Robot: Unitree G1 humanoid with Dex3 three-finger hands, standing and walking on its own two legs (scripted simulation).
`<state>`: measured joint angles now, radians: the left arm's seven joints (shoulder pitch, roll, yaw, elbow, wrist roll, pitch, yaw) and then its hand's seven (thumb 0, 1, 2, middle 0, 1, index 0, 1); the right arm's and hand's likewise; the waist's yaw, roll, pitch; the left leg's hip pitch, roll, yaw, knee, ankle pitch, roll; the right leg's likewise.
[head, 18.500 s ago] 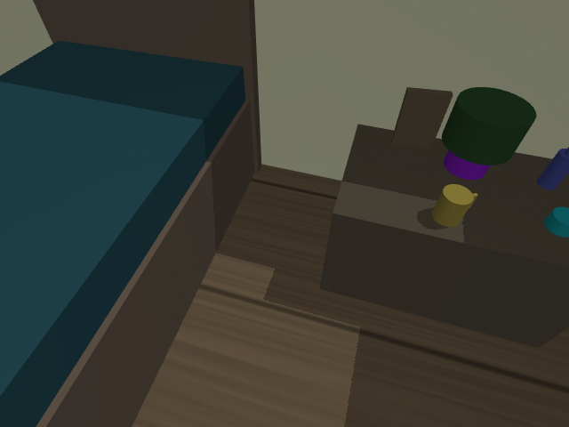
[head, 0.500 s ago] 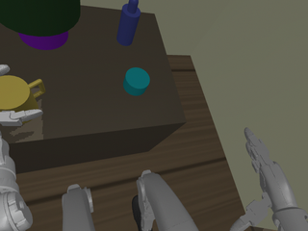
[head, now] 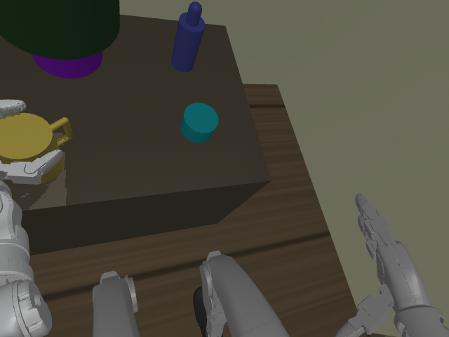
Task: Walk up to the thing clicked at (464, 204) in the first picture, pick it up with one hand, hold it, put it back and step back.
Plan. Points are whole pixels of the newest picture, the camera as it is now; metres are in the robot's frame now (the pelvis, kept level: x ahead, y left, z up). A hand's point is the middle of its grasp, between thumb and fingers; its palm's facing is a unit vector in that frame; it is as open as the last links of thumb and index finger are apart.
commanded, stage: settle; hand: left
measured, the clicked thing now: (39, 144) +0.49 +0.21 -0.08
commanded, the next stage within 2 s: lift in 0.70 s
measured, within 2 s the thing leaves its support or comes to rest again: neither
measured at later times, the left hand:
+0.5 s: hand (19, 121) +0.49 +0.22 -0.01, palm faces +0.25 -0.97 -0.03, open 7.1 cm
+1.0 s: hand (11, 114) +0.48 +0.22 +0.03, palm faces +0.26 -0.96 -0.03, open 6.7 cm
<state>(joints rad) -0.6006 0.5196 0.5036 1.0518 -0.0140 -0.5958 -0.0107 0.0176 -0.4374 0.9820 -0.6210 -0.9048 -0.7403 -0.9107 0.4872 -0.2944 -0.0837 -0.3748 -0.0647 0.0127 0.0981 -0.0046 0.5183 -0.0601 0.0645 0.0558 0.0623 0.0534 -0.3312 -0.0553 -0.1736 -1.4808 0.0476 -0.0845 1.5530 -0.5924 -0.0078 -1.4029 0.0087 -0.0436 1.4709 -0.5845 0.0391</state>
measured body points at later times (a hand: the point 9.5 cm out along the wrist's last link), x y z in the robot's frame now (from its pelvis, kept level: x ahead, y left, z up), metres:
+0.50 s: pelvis +0.01 +0.00 +0.03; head +0.17 +0.06 +0.44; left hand +0.47 +0.27 +0.00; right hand +0.19 -0.26 +0.09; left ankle +0.05 +0.12 -0.56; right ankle +0.05 -0.15 -0.56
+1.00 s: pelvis +0.02 +0.00 +0.04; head +0.16 +0.05 +0.47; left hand +0.46 +0.27 +0.03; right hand +0.19 -0.26 +0.09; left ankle +0.05 +0.12 -0.56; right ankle +0.05 -0.15 -0.56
